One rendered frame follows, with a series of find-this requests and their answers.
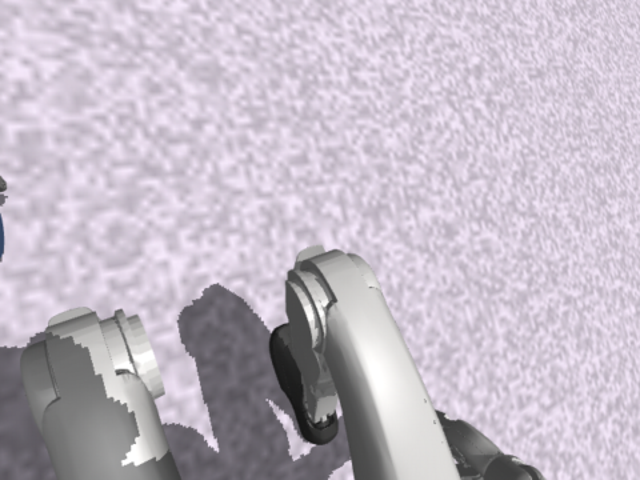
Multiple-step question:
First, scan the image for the right robot arm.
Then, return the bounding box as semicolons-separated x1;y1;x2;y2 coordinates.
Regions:
483;455;546;480

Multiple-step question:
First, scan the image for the right robot foot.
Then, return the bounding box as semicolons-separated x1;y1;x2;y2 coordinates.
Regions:
269;323;338;445

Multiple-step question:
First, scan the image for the right robot hand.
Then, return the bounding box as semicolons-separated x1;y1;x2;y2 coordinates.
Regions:
435;410;505;480

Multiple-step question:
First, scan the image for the can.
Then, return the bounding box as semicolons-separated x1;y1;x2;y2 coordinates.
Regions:
0;214;4;258

